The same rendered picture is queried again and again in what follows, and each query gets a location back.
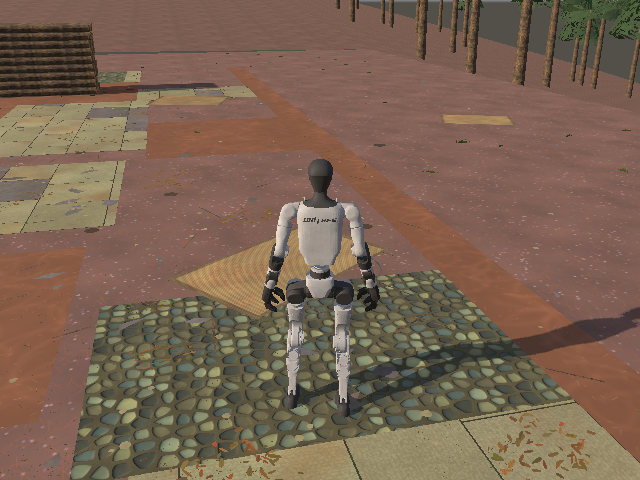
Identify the humanoid robot torso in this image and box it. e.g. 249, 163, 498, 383
297, 197, 344, 300

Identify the robot left shin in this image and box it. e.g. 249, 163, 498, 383
286, 329, 301, 395

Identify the robot right upper arm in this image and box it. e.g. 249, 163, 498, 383
341, 202, 367, 257

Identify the left robot hand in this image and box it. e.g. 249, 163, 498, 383
262, 286, 285, 312

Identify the robot left upper arm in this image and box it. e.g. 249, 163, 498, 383
273, 202, 300, 258

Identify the robot right forearm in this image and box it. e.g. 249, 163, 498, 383
357, 242, 377, 288

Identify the robot left forearm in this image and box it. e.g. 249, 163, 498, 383
264, 243, 284, 289

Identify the right robot hand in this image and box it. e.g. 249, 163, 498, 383
357, 285, 380, 312

